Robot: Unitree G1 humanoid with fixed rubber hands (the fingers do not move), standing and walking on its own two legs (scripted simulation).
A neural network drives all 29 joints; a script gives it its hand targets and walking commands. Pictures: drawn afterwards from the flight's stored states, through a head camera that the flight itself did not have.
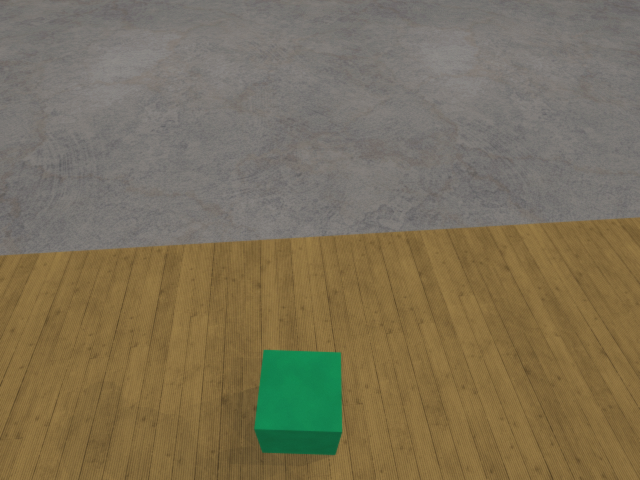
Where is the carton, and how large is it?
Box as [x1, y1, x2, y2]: [254, 350, 341, 454]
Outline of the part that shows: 264,350 254,427 262,452 334,454 341,433 340,352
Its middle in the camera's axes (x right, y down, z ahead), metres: -0.05 +0.46 +1.08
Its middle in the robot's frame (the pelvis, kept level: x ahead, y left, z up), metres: +0.40 +0.02 -0.65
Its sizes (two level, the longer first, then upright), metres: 0.210 0.200 0.250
